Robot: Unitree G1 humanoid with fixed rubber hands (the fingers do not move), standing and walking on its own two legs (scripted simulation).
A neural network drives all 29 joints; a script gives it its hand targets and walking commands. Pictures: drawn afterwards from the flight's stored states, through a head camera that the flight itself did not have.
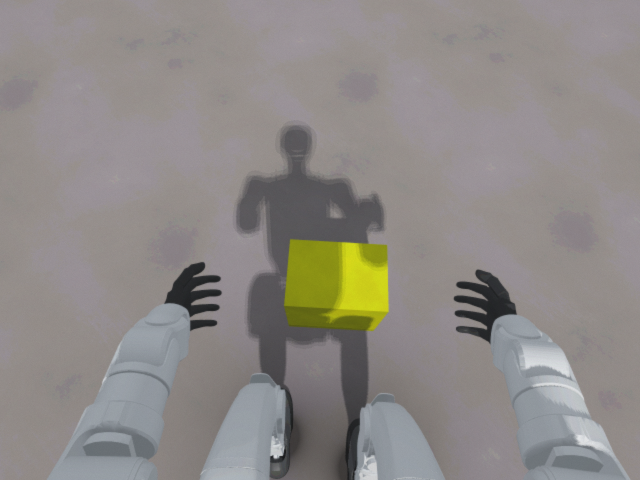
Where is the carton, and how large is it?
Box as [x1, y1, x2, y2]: [284, 239, 388, 330]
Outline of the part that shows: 290,239 284,307 289,325 373,330 388,311 386,245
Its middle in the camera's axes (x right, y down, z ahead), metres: +0.04 +0.13 +1.03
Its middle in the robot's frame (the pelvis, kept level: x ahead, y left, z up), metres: +0.51 -0.02 -0.57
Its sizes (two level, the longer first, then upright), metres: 0.240 0.167 0.235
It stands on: the floor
